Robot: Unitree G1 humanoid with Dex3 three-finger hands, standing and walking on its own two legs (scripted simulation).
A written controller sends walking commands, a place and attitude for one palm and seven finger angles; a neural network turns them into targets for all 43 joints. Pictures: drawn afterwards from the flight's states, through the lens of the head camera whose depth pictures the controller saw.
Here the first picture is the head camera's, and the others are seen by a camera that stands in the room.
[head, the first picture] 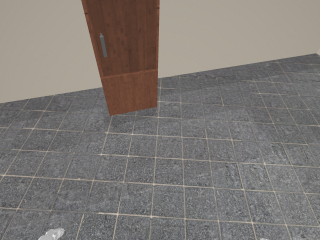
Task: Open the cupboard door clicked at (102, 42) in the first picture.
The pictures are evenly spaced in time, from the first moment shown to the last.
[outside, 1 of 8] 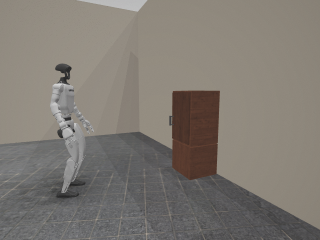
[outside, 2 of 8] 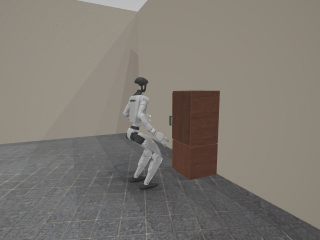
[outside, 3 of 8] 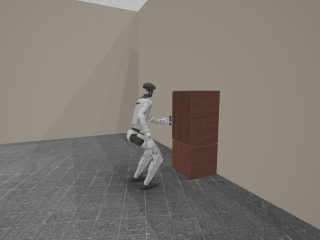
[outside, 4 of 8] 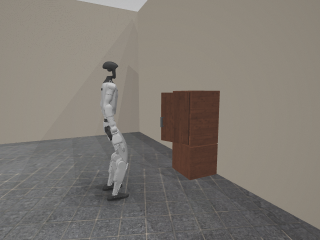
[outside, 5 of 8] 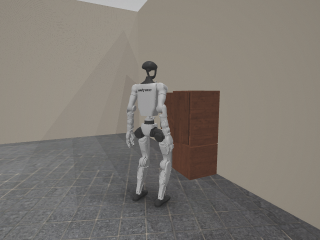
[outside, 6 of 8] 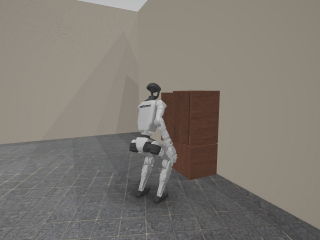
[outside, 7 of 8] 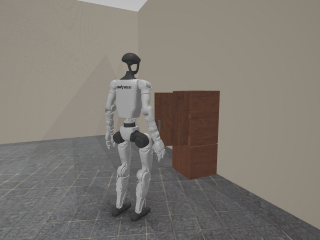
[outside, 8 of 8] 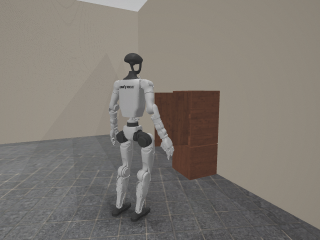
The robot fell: no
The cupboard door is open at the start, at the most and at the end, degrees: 0 74 74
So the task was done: yes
